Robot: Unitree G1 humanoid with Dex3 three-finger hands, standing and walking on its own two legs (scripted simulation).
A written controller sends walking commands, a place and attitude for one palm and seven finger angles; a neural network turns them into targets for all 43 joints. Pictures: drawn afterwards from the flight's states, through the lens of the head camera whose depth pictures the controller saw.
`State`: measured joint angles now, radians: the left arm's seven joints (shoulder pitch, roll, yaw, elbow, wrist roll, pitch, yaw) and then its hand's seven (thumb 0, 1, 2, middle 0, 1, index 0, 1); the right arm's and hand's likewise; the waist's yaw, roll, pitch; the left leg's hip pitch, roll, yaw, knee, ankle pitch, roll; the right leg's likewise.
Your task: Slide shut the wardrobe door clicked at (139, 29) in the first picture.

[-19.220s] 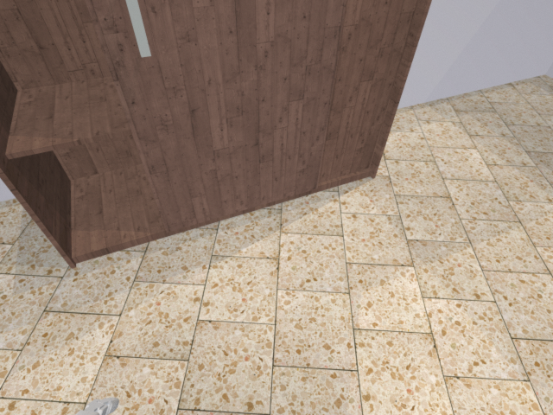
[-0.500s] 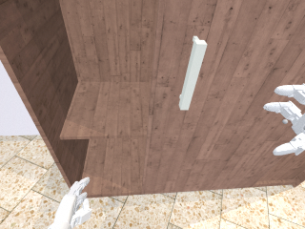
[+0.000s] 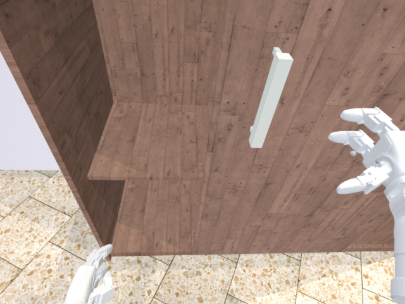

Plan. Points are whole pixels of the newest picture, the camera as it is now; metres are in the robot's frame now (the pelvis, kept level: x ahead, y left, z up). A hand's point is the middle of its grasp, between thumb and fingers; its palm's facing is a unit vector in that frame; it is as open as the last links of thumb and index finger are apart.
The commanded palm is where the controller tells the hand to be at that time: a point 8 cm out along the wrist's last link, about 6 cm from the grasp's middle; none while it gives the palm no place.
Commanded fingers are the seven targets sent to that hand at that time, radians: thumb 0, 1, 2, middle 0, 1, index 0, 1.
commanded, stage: move the hooked fingers beside the handle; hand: right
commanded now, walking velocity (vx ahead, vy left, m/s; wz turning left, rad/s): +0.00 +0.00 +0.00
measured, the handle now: (265, 101) +0.49 -0.11 +0.19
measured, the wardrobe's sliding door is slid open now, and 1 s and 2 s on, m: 0.39 0.39 0.39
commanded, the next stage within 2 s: none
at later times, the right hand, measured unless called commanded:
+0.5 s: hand (334, 129) +0.39 -0.22 +0.20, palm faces -0.03 +1.00 -0.05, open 14.0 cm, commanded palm +0.37 -0.26 +0.20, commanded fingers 0.00 0.50 -0.30 0.30 1.20 0.30 1.20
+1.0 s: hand (309, 113) +0.45 -0.19 +0.19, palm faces -0.04 +1.00 -0.04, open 13.6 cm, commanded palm +0.43 -0.24 +0.20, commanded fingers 0.00 0.50 -0.30 0.30 1.20 0.30 1.20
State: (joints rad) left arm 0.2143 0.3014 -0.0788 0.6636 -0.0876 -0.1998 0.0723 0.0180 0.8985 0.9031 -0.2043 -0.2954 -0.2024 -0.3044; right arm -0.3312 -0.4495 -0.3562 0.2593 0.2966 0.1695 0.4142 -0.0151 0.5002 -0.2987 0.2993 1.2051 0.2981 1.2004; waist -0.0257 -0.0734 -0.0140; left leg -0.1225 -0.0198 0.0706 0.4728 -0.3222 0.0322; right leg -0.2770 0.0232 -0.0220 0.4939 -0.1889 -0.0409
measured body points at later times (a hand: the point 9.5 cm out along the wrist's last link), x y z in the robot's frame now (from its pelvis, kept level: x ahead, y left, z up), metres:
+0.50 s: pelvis +0.00 +0.00 +0.00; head +0.00 +0.03 +0.45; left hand +0.14 +0.26 -0.10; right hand +0.39 -0.28 +0.20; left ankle -0.04 +0.09 -0.74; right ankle +0.05 -0.09 -0.74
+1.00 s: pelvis +0.01 -0.01 +0.00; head +0.02 +0.01 +0.45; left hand +0.09 +0.26 -0.12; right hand +0.44 -0.25 +0.19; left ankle -0.04 +0.09 -0.74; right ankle +0.05 -0.09 -0.74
